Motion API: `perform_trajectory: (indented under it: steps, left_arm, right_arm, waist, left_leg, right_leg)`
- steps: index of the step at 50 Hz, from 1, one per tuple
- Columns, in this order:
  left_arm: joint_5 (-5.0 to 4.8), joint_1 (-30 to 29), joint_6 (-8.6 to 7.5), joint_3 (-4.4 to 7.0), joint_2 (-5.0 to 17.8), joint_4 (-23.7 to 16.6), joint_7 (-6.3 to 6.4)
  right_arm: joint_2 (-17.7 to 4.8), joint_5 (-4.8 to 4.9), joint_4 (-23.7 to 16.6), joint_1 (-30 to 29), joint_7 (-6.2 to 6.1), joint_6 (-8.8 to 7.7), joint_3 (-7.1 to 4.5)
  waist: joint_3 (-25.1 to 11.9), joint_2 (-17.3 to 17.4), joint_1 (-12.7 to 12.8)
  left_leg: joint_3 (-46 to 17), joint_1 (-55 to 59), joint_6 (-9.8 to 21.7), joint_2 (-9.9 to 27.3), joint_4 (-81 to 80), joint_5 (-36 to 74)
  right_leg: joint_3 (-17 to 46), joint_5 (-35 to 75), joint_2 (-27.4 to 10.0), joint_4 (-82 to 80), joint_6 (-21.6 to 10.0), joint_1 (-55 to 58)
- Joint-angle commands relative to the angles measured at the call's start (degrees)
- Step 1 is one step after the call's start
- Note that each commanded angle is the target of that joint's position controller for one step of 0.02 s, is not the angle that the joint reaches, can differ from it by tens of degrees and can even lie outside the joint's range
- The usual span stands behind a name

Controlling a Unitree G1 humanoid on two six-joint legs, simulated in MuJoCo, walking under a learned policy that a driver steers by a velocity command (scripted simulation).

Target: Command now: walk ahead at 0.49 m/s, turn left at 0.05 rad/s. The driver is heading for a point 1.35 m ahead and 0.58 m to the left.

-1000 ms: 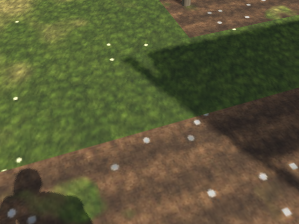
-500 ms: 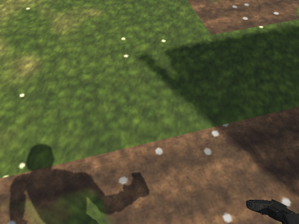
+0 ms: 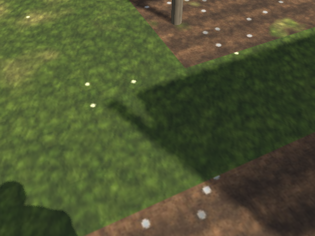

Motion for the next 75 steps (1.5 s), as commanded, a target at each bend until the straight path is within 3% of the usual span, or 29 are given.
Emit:
perform_trajectory:
  steps: [1,4,5,6,7,8,10,13,16,22,27,30,32,33,34,35,36,38,42,52,55,57,58,59,60,62,64,66,75]
  left_arm:
    - [-0.31,-8.6,-1.54,0.23,3.8,-6.5,-1.15]
    - [-0.24,4.7,-2.29,2.38,8.6,-3.7,-0.87]
    - [0.52,16.9,-2.45,3.75,12.9,-1.2,-0.27]
    - [1.79,24.5,-1.79,5.30,18.8,0.5,-0.01]
    - [1.83,25.1,-1.58,3.82,13.8,0.5,0.02]
    - [1.41,20.5,-1.60,2.61,10.1,0.1,0.17]
    - [1.09,12.3,-1.68,1.52,6.8,-0.6,0.02]
    - [1.79,9.0,-2.46,1.45,5.5,0.3,-0.15]
    - [2.02,9.6,-2.63,1.98,6.7,1.6,0.58]
    - [1.64,12.5,-1.51,2.81,9.9,2.8,2.14]
    - [0.35,16.2,0.35,3.58,11.5,4.1,2.39]
    - [-0.11,14.3,1.53,4.27,14.0,3.1,2.71]
    - [-0.38,12.5,2.34,4.11,14.3,2.2,2.97]
    - [1.34,13.8,1.73,2.85,11.0,0.5,2.92]
    - [1.48,17.5,-0.45,0.69,4.0,-2.9,2.22]
    - [-0.71,10.6,-2.75,1.56,9.4,-3.9,1.36]
    - [-2.10,7.4,-3.65,1.76,10.2,-5.3,0.97]
    - [0.77,7.0,-3.33,2.22,10.1,-3.9,1.97]
    - [1.84,8.3,-0.91,2.39,8.8,-5.0,1.82]
    - [0.69,-8.5,-1.98,1.49,7.5,-11.5,0.03]
    - [0.51,-6.2,-2.79,2.30,9.4,-11.6,-0.41]
    - [1.04,3.7,-3.15,3.54,11.9,-8.9,-0.33]
    - [2.29,11.6,-3.25,4.13,14.5,-8.0,-0.03]
    - [3.12,18.4,-2.62,5.33,18.2,-6.2,0.08]
    - [1.33,19.2,-2.41,4.55,14.5,-5.5,-0.44]
    - [0.99,13.4,-1.51,2.76,8.9,-6.4,-0.22]
    - [1.77,10.5,-1.26,1.82,7.0,-6.0,-0.28]
    - [1.42,10.6,-1.69,1.90,7.6,-5.2,-0.31]
    - [-0.18,17.0,-0.51,2.60,12.4,-1.4,0.40]
  right_arm:
    - [-9.5,0.36,-1.0,3.5,-0.37,0.48,-2.05]
    - [-10.4,-0.09,-2.1,1.2,-0.26,1.25,-2.17]
    - [-8.5,-0.90,-4.1,-0.6,-0.16,0.98,-1.31]
    - [-1.0,-0.31,-5.2,5.9,0.11,-0.15,0.80]
    - [-4.0,0.98,-4.2,5.8,0.18,-1.38,0.14]
    - [-9.3,2.51,-5.9,0.4,-0.02,-1.55,-1.53]
    - [-8.0,1.60,-7.0,-4.9,-0.71,-0.91,-1.96]
    - [-3.5,1.29,-6.5,-2.1,-0.35,1.67,-2.11]
    - [-3.9,0.96,-8.7,-5.9,-0.39,2.89,-2.74]
    - [-3.0,0.28,-13.2,-17.2,1.60,2.16,-2.32]
    - [-3.4,0.45,-18.1,-24.8,3.40,2.07,-2.04]
    - [-5.9,0.58,-19.2,-21.6,3.81,2.41,-3.30]
    - [-11.3,0.89,-15.7,-6.2,2.96,2.57,-6.44]
    - [-17.4,0.82,-14.2,1.1,1.51,3.15,-8.39]
    - [-21.5,0.52,-16.2,-2.4,1.64,2.41,-8.46]
    - [-16.2,0.13,-16.6,-1.1,2.14,1.66,-6.90]
    - [-13.1,-0.07,-16.4,-2.8,2.16,0.99,-6.09]
    - [-8.5,0.21,-17.8,-10.6,2.16,0.62,-4.64]
    - [-10.2,-0.16,-19.1,-11.3,0.95,0.22,-4.89]
    - [-11.4,0.82,-16.8,-2.7,-0.98,1.71,-5.05]
    - [-11.5,0.72,-17.0,-3.4,-1.39,2.35,-5.20]
    - [-10.0,0.60,-17.9,-5.5,-1.41,2.72,-4.58]
    - [-6.9,-0.33,-19.0,-5.7,-1.11,2.56,-3.32]
    - [-3.4,0.86,-19.8,2.0,-1.20,1.85,-2.34]
    - [-6.9,1.51,-18.5,4.5,-1.16,1.37,-2.42]
    - [-10.7,0.83,-19.0,-5.3,-0.91,1.55,-3.35]
    - [-9.1,-0.41,-20.1,-9.7,-0.60,1.28,-3.49]
    - [-7.0,0.10,-19.8,-7.5,-0.12,1.45,-3.00]
    - [-4.3,-0.05,-23.5,-22.5,1.20,0.11,-1.31]
  waist:
    - [6.8,4.6,0.2]
    - [-1.3,6.3,8.1]
    - [-10.9,4.5,13.2]
    - [-21.9,-9.5,12.1]
    - [-25.5,-11.5,12.7]
    - [-15.5,-8.5,11.7]
    - [-5.8,-2.5,8.3]
    - [-1.5,-4.1,4.3]
    - [1.4,-2.2,3.9]
    - [4.6,-0.7,7.0]
    - [6.6,-0.4,8.9]
    - [2.2,-3.1,5.4]
    - [-6.3,-2.0,-3.2]
    - [-11.3,7.4,-4.7]
    - [-17.9,17.6,2.3]
    - [-19.0,9.3,-2.0]
    - [-11.7,7.3,-1.3]
    - [-4.2,-0.1,3.6]
    - [-2.6,2.1,6.4]
    - [0.7,6.9,0.2]
    - [0.3,9.0,2.1]
    - [-3.8,9.3,7.5]
    - [-11.9,5.2,10.7]
    - [-19.4,-11.3,8.3]
    - [-18.2,-14.8,8.3]
    - [-4.9,-2.7,8.9]
    - [0.2,-0.8,6.7]
    - [-0.6,-4.6,5.0]
    - [1.6,-2.8,9.5]
  left_leg:
    - [-8.9,-0.4,8.5,17.9,-0.4,15.6]
    - [-7.9,-1.9,6.2,14.9,15.2,37.2]
    - [-5.6,-12.6,4.2,11.8,30.8,31.9]
    - [-0.9,-36.6,-0.5,2.1,54.2,6.2]
    - [-10.4,-41.7,-0.1,1.5,62.6,-15.7]
    - [-10.5,-45.6,0.6,4.7,65.4,-12.6]
    - [-8.1,-42.4,0.3,9.2,59.8,-4.1]
    - [-7.5,-35.9,-0.1,11.4,56.2,1.0]
    - [-8.1,-40.7,-0.8,11.5,52.2,6.8]
    - [-4.1,-42.3,-0.6,10.2,33.5,20.1]
    - [-0.3,-45.0,1.7,9.1,26.6,14.3]
    - [4.7,-35.5,4.7,4.2,26.1,5.9]
    - [5.9,-13.4,8.3,-1.2,21.2,7.9]
    - [-10.6,3.7,12.1,9.1,19.8,9.3]
    - [-46.3,18.5,23.8,21.9,9.4,-1.8]
    - [-48.2,19.1,21.8,22.5,4.1,-3.4]
    - [-39.2,13.7,19.2,20.9,4.6,0.1]
    - [-25.6,-2.5,14.2,15.0,4.1,11.3]
    - [-19.7,-13.2,15.3,12.4,0.9,22.0]
    - [-20.8,-11.4,10.0,10.1,5.8,13.1]
    - [-25.5,-7.9,8.8,11.7,10.5,14.4]
    - [-24.2,-7.6,6.4,9.0,18.9,22.9]
    - [-20.3,-13.5,4.6,6.0,32.8,18.6]
    - [-12.5,-35.4,0.1,-2.9,52.0,-5.0]
    - [-13.8,-44.3,-0.6,-0.7,60.7,-17.3]
    - [-11.6,-45.9,-0.9,3.9,62.7,-8.6]
    - [-9.9,-42.4,-0.4,7.0,56.2,-3.9]
    - [-8.0,-39.4,-0.9,8.2,52.4,-2.7]
    - [-2.7,-36.2,-2.1,7.3,25.1,16.9]
  right_leg:
    - [-0.5,-5.4,1.1,-3.7,-1.2,-1.4]
    - [-3.0,-10.1,5.0,-6.6,-4.2,19.5]
    - [3.5,-6.9,-1.9,-2.6,-7.8,39.0]
    - [28.8,-16.1,-17.9,-6.1,-16.0,63.1]
    - [40.7,-18.8,-21.1,-13.1,-16.8,62.7]
    - [30.5,-17.0,-18.8,-13.7,-13.2,54.9]
    - [16.1,-9.8,-14.0,-17.8,-10.2,38.7]
    - [5.4,-5.6,-10.4,-23.3,-9.8,28.2]
    - [-0.5,-1.4,-10.1,-25.1,-10.0,27.7]
    - [-8.4,-2.3,-10.0,-26.6,-8.6,31.8]
    - [-11.4,2.8,-12.8,-22.4,-7.4,41.7]
    - [-13.8,27.5,-12.6,-11.9,-5.5,43.7]
    - [-16.0,32.0,-9.0,9.9,-2.6,36.8]
    - [-15.9,5.4,-5.6,29.1,0.3,20.5]
    - [-5.6,-39.5,7.6,47.5,3.2,-2.1]
    - [4.9,-38.3,5.3,50.4,1.6,-8.4]
    - [4.4,-33.4,2.7,47.6,0.0,-11.6]
    - [3.7,-25.6,-1.9,36.9,-0.5,-4.3]
    - [2.9,-20.6,-2.3,28.1,2.8,2.0]
    - [2.8,-1.5,4.5,-3.0,3.3,5.5]
    - [3.4,-8.2,5.1,-5.7,1.5,9.3]
    - [2.5,-7.6,4.6,-9.6,-1.9,21.7]
    - [9.2,-8.6,-3.4,-7.4,-5.8,36.2]
    - [33.5,-19.1,-15.3,-10.1,-14.6,56.7]
    - [46.1,-30.4,-18.7,-14.8,-15.9,57.6]
    - [29.7,-28.2,-13.7,-16.4,-11.6,43.0]
    - [20.1,-16.9,-8.6,-19.4,-9.9,32.5]
    - [16.6,-10.9,-8.0,-21.3,-11.5,29.6]
    - [5.0,-3.5,-6.3,-23.8,-10.3,30.3]
Velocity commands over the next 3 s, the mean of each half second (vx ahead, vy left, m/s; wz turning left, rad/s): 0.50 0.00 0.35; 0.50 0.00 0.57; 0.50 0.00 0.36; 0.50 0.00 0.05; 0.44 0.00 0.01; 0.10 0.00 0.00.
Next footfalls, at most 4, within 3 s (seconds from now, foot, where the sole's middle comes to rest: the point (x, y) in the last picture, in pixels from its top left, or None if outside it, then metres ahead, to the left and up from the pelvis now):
0.10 right None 0.25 -0.14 -0.78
0.64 left None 0.49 0.15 -0.78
1.16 right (125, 167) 0.84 0.11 -0.78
1.66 left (50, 166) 0.88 0.47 -0.78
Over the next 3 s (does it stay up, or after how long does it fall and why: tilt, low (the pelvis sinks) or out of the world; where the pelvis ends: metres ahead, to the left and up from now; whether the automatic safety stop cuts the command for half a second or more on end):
stays up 1.25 0.62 -0.01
